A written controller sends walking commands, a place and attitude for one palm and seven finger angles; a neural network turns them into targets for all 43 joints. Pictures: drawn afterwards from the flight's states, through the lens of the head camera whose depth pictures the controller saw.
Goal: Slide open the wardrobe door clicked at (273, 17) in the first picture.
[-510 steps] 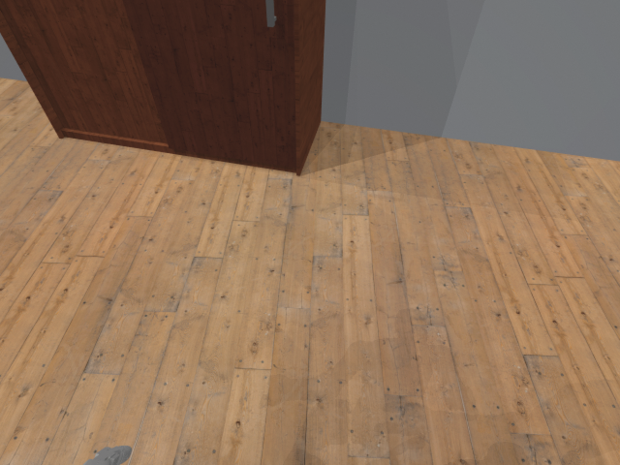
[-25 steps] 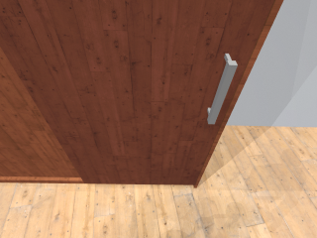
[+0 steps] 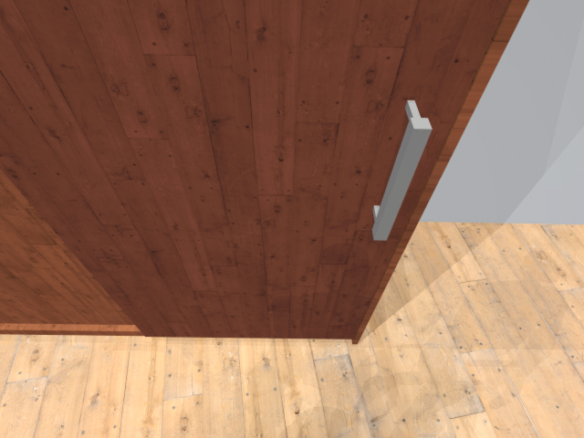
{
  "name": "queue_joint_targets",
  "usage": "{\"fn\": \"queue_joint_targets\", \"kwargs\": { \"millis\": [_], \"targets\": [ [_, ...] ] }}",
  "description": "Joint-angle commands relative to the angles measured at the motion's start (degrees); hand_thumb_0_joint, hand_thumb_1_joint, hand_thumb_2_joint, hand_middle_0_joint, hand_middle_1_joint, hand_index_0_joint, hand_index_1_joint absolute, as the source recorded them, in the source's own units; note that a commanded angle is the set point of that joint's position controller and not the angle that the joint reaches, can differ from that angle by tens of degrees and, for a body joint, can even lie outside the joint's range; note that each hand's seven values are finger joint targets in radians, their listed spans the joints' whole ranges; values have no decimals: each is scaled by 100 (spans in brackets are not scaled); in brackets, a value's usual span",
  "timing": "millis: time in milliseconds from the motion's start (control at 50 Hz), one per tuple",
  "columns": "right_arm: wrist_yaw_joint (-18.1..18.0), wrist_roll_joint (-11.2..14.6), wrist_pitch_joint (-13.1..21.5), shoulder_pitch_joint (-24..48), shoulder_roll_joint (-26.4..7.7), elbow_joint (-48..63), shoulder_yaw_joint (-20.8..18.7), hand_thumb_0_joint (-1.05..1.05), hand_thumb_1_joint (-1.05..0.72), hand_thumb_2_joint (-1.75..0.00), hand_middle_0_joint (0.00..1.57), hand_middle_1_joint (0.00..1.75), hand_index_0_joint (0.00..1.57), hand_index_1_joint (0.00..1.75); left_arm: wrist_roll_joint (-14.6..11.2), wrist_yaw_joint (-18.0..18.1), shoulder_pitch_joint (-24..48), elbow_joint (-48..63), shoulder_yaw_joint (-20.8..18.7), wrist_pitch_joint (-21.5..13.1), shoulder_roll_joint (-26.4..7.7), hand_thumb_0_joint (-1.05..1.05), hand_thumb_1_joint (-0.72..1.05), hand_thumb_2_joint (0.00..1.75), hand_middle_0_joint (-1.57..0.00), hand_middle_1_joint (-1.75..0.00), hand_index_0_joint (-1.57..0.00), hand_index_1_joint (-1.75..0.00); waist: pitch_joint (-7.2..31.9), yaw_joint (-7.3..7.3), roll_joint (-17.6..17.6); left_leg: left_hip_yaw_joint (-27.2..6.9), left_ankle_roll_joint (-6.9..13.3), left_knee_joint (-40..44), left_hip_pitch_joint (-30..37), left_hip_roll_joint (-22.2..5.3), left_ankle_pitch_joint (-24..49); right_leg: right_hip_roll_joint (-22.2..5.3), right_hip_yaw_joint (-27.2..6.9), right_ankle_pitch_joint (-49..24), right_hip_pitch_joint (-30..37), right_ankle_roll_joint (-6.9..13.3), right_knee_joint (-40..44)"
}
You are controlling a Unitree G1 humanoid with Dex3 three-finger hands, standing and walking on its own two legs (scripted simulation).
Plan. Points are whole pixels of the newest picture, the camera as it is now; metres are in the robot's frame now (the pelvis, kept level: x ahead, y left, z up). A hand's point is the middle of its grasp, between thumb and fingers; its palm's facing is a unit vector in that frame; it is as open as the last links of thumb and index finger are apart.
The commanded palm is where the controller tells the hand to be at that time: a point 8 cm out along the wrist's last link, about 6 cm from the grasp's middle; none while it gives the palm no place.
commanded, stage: come to a stop and stand still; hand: right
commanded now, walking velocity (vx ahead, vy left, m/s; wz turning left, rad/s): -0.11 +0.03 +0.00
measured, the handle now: (393, 178) +0.47 -0.13 +0.09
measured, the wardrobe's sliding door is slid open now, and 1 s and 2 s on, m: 0.00 0.00 0.00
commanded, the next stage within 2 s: look again from close up in 1.56 s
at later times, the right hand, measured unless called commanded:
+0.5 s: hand out of the picture +0.00 -0.15 -0.17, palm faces +0.02 +0.98 -0.22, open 7.3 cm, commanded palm none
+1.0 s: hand out of the picture -0.08 -0.15 -0.17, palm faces +0.02 +0.98 -0.19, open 7.3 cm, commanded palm none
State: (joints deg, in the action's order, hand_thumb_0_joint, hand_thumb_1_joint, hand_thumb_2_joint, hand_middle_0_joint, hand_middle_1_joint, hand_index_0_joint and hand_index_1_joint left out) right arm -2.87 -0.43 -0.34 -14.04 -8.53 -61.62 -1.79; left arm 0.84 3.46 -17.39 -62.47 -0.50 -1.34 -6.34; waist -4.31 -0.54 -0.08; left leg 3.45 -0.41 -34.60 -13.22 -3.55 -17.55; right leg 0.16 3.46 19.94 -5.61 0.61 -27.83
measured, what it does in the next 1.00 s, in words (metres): shifts its weight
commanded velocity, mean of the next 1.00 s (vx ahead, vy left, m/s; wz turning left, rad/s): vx -0.01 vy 0.00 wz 0.00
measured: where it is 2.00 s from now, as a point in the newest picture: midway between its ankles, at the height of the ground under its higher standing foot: outside the picture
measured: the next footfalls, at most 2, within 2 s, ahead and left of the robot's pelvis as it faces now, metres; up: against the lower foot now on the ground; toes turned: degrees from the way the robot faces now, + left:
none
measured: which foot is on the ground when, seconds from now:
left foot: down 0.00-1.00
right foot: down 0.00-1.00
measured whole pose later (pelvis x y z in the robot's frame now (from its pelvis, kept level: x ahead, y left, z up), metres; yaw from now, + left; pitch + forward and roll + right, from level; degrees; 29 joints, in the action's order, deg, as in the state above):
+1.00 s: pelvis -0.07 +0.02 +0.00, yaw -1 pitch -1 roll +0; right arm -1.2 -1.0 0.6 -18.6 -8.6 -61.2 0.3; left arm 1.2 1.6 -20.6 -61.0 -0.5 -0.9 -8.3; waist -2.1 0.8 0.4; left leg 5.9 1.7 -28.4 -14.9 -1.2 -12.2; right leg -2.4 1.9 16.2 -11.3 -1.3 -29.0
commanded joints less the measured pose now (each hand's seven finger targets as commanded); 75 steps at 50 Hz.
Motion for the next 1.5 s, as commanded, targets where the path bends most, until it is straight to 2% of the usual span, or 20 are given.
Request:
{"fn": "queue_joint_targets", "kwargs": {
  "millis": [0,100,140,220,400,560,660,860,880,900,920,940,980,1020,1060,1120,1180,1280,1360,1480],
  "targets": [
    [-17,-32,31,-336,-445,353,-157,0,-90,-90,20,30,20,30,-26,12,-540,161,-235,25,-806,0,90,90,-20,-30,-20,-30,247,32,429,18,62,279,-117,-46,1394,-992,-480,-6207,583,318,5],
    [-10,-64,60,-503,-672,409,-180,0,-90,-90,20,30,20,30,-6,-23,-271,380,-251,68,-686,0,90,90,-20,-30,-20,-30,603,-16,-202,-433,283,171,567,-529,3750,-624,-202,-3512,-193,86,-75],
    [3,-66,64,-412,-681,442,-138,0,-90,-90,20,30,20,30,-7,-50,-212,386,-217,76,-606,0,90,90,-20,-30,-20,-30,636,12,-309,-545,373,294,482,-624,3540,-587,-216,-2697,-257,32,53],
    [23,-56,102,-218,-760,473,-97,0,-90,-90,20,30,20,30,-2,-75,-63,319,-183,47,-714,0,90,90,-20,-30,-20,-30,744,30,-199,-537,332,385,546,-538,3426,-617,-242,-2699,-155,3,169],
    [103,-49,121,-48,-821,339,-11,0,-90,-90,20,30,20,30,15,-151,100,136,-75,40,-764,0,90,90,-20,-30,-20,-30,45,11,-129,-672,288,1389,161,-384,942,-562,-324,-954,-469,-7,728],
    [141,-28,147,-165,-872,195,-7,0,-90,-90,20,30,20,30,25,-191,-137,-9,-29,39,-766,0,90,90,-20,-30,-20,-30,-141,16,-126,-760,313,1827,16,-351,-198,-496,-311,-489,-615,0,842],
    [140,-22,143,-323,-796,118,8,0,-90,-90,20,30,20,30,23,-192,-356,-99,-8,40,-690,0,90,90,-20,-30,-20,-30,-177,12,-88,-743,309,1871,-28,-336,-409,-480,-305,-380,-714,4,864],
    [118,-18,165,-587,-587,-51,58,0,-90,-90,20,30,20,30,-3,-162,-618,-191,27,-8,-557,0,90,90,-20,-30,-20,-30,-139,-8,-51,-606,309,1636,126,-301,56,-544,-368,-569,-845,4,916],
    [113,-120,281,-531,-1496,359,63,0,-90,-90,20,30,20,30,30,-236,-117,488,-75,-2,-1281,0,90,90,-20,-30,-20,-30,-439,218,77,-598,295,1369,-48,-199,1184,-381,-508,-1351,-768,-67,522],
    [90,-60,297,-603,-1092,344,-53,0,-90,-90,20,30,20,30,49,-168,-272,592,-171,-135,-1158,0,90,90,-20,-30,-20,-30,796,117,464,-671,352,1063,395,-491,893,-479,-439,-962,-682,-12,150],
    [88,-62,287,-566,-1081,444,-37,0,-90,-90,20,30,20,30,38,-131,-342,595,-172,-134,-1017,0,90,90,-20,-30,-20,-30,1255,166,437,-757,447,1084,541,-537,960,-423,-445,-989,-602,32,-37],
    [87,-72,270,-553,-1007,497,-53,0,-90,-90,20,30,20,30,31,-116,-424,617,-184,-102,-927,0,90,90,-20,-30,-20,-30,1216,181,20,-802,464,1212,469,-593,663,-376,-390,-793,-711,28,-135],
    [82,-86,201,-535,-916,582,-29,0,-90,-90,20,30,20,30,58,-149,-543,666,-150,-7,-832,0,90,90,-20,-30,-20,-30,568,209,-808,-884,481,1525,16,-616,-78,-280,-290,-460,-1015,79,-254],
    [78,-96,174,-402,-1021,664,-94,0,-90,-90,20,30,20,30,38,-165,-565,700,-213,12,-966,0,90,90,-20,-30,-20,-30,-91,245,-610,-825,479,1583,-588,-570,-492,-335,-345,-505,-1084,113,-163],
    [79,-86,172,-362,-1067,755,-111,0,-90,-90,20,30,20,30,34,-171,-482,755,-238,-15,-1093,0,90,90,-20,-30,-20,-30,-233,196,-28,-694,435,1318,-568,-371,-227,-451,-497,-566,-1205,158,147],
    [84,-76,184,-359,-1162,824,-107,0,-90,-90,20,30,20,30,28,-185,-211,880,-242,-69,-1289,0,90,90,-20,-30,-20,-30,-157,68,365,-514,335,1036,-82,-215,428,-600,-712,-609,-1464,181,517],
    [99,-75,195,-264,-1256,881,-97,0,-90,-90,20,30,20,30,27,-201,10,962,-248,-95,-1480,0,90,90,-20,-30,-20,-30,12,19,196,-451,295,974,219,-226,861,-655,-742,-915,-1419,194,607],
    [125,-77,189,-28,-1457,958,-92,0,-90,-90,20,30,20,30,35,-249,312,1023,-266,-75,-1728,0,90,90,-20,-30,-20,-30,135,30,151,-480,243,1080,258,-265,765,-678,-776,-727,-1263,184,789],
    [153,-79,164,101,-1612,957,-83,0,-90,-90,20,30,20,30,39,-287,511,1030,-268,-38,-1914,0,90,90,-20,-30,-20,-30,1,42,88,-524,192,1249,185,-293,334,-674,-847,8,-1379,164,1056],
    [162,-88,169,141,-1747,878,-53,0,-90,-90,20,30,20,30,23,-330,597,940,-260,-18,-2035,0,90,90,-20,-30,-20,-30,101,50,38,-538,157,1379,208,-341,242,-683,-884,175,-1263,153,1183]
  ]
}}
